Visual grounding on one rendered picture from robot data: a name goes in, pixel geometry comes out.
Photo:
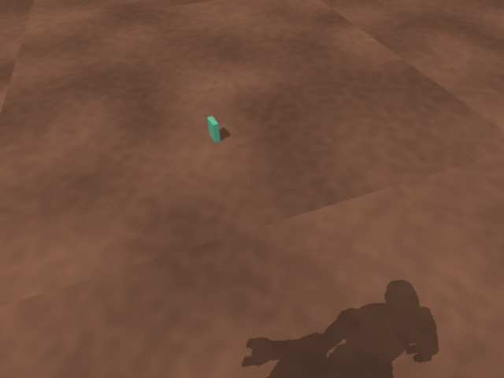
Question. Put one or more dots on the carton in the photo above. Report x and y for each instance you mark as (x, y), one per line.
(213, 129)

